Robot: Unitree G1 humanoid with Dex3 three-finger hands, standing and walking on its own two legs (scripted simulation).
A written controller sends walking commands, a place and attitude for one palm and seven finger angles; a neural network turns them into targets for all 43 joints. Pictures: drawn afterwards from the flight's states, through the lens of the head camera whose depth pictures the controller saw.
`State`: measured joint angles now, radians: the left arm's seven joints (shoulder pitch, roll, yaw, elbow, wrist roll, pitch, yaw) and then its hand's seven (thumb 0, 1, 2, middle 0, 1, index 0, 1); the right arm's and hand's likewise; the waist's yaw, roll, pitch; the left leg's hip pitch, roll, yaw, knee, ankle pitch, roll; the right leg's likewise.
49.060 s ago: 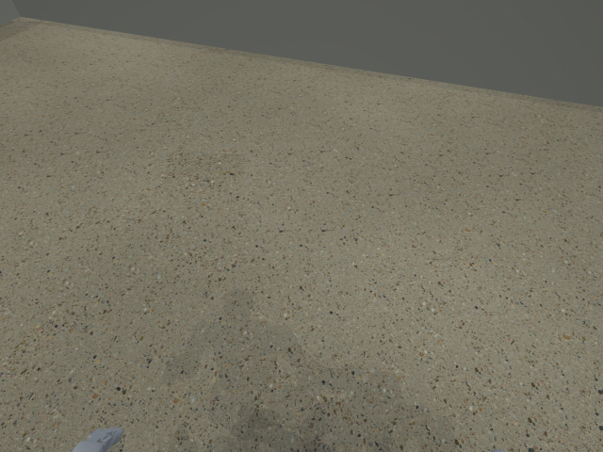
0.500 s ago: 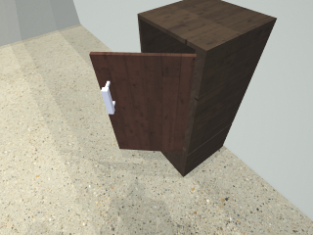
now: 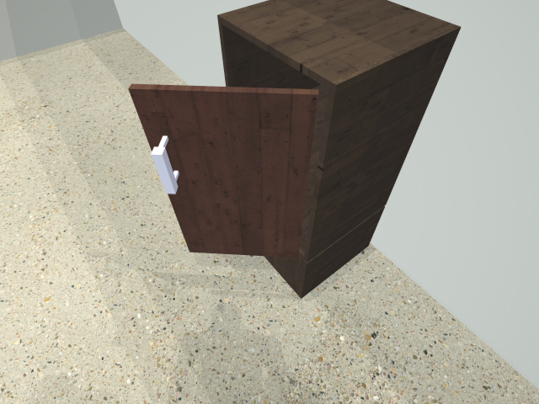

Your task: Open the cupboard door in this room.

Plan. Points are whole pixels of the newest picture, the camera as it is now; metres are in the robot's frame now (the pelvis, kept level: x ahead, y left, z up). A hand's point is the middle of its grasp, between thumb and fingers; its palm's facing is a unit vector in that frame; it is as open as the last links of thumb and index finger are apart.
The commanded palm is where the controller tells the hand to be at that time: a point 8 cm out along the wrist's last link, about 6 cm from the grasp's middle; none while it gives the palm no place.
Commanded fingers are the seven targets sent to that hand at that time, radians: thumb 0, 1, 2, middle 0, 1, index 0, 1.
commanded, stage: raise the hand with hooked fingers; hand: left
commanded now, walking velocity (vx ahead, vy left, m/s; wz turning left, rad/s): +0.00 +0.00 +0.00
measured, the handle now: (168, 165) +0.58 +0.26 -0.03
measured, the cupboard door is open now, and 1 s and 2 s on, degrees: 49 49 49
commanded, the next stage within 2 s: none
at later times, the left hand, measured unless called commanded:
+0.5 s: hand out of the picture +0.12 +0.21 -0.07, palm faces +0.08 -1.00 -0.02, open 9.2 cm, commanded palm +0.13 +0.26 -0.05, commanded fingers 0.00 0.27 0.63 -0.25 -0.70 -0.25 -0.70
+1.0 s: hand (105, 370) +0.17 +0.26 -0.05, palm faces -0.02 -1.00 -0.06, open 12.2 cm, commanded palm +0.15 +0.31 -0.04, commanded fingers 0.00 -0.31 0.38 -0.29 -1.08 -0.29 -1.08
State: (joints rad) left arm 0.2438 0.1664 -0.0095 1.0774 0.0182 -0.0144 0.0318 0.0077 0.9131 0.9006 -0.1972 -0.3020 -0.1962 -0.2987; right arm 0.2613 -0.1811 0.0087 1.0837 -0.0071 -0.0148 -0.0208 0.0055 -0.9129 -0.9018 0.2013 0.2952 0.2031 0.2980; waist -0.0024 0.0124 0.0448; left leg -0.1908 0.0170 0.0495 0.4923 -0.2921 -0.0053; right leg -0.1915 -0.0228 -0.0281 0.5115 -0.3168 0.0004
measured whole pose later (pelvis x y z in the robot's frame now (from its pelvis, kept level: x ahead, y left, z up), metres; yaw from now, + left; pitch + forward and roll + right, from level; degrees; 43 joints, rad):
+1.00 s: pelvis -0.07 +0.02 -0.09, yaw +1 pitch +15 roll -3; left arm 0.21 0.32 0.31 0.18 -0.32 -0.38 -0.44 0.00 -0.09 0.48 -0.26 -0.94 -0.26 -0.94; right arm 0.29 -0.28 0.00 0.57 0.04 -0.25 -0.07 0.02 -0.90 -0.90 0.21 0.30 0.21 0.30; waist -0.01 0.02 -0.12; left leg -0.96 0.03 -0.01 1.20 -0.50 0.03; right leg -0.90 -0.03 -0.07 1.14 -0.49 0.02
